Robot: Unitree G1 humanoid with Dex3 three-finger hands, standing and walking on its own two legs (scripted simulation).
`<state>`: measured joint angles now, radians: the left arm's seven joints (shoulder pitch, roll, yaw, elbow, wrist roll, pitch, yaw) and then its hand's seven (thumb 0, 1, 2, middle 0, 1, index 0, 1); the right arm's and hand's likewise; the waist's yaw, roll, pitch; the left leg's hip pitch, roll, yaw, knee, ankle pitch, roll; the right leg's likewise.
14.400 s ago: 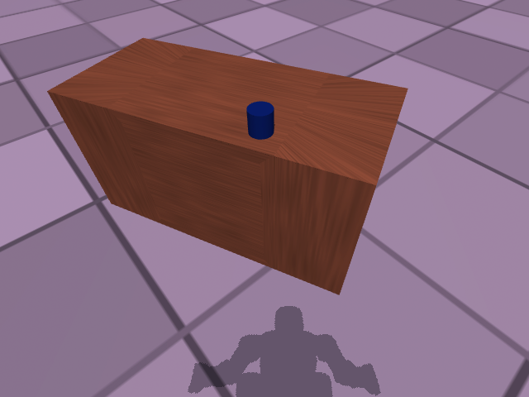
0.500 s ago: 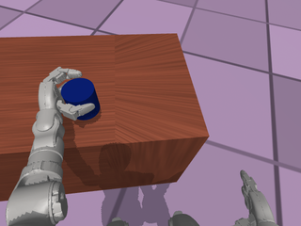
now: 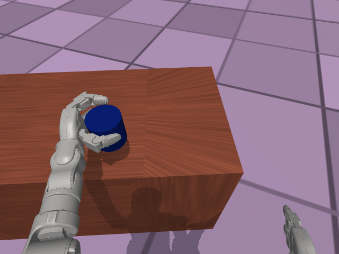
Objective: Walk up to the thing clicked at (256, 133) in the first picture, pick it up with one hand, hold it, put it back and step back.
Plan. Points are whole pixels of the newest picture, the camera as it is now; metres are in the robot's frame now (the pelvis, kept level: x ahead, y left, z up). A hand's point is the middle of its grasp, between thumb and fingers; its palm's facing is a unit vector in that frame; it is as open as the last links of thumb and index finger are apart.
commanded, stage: lift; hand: left
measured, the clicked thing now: (107, 128) +0.41 +0.16 +0.09
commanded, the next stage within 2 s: hold in 0.72 s
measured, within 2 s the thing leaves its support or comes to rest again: neither
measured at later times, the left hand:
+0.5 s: hand (89, 130) +0.34 +0.16 +0.17, palm faces +0.11 -0.99 -0.03, open 11.3 cm
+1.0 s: hand (82, 127) +0.33 +0.17 +0.19, palm faces +0.11 -0.99 -0.03, open 11.3 cm
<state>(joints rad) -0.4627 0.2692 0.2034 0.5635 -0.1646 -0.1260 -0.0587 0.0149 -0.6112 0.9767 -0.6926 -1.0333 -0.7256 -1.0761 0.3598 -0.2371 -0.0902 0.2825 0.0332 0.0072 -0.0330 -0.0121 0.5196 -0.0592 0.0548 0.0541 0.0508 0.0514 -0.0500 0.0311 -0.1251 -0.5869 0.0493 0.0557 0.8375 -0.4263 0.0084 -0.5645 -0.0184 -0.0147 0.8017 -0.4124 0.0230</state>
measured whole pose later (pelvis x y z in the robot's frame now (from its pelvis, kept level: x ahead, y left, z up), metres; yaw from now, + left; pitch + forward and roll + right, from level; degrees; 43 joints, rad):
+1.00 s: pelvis +0.00 -0.01 +0.03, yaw +2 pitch +0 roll +0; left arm -0.19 0.22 0.18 -0.02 -0.20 0.28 -0.04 0.02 -0.61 0.98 -0.68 -1.05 -0.72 -1.09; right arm 0.26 -0.22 -0.08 0.62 0.04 -0.19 -0.08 -0.01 0.50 -0.06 0.05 0.05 0.05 0.05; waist 0.00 0.05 -0.06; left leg -0.27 0.02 0.04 0.58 -0.31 0.00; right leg -0.25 -0.04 -0.04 0.56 -0.32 0.02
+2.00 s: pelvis +0.01 -0.01 +0.03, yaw +2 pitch -1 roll +0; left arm -0.15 0.21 0.20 -0.13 -0.22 0.37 -0.05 0.02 -0.61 0.98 -0.68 -1.05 -0.72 -1.09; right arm 0.23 -0.24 -0.11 0.67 0.03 -0.20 -0.07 -0.01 0.50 -0.07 0.05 0.05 0.05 0.05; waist 0.01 0.06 -0.05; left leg -0.21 0.02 0.03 0.51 -0.29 0.00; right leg -0.18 -0.03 -0.05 0.50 -0.31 0.01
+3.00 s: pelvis +0.00 -0.01 +0.03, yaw +2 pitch -1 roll +0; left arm -0.18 0.22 0.20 -0.09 -0.22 0.36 -0.05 0.02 -0.61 0.98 -0.68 -1.06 -0.71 -1.10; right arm 0.22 -0.24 -0.10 0.67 0.03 -0.20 -0.06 -0.01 0.51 -0.07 0.05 0.05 0.05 0.05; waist 0.00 0.06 -0.04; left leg -0.21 0.02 0.03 0.50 -0.28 0.00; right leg -0.18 -0.03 -0.05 0.49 -0.29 0.01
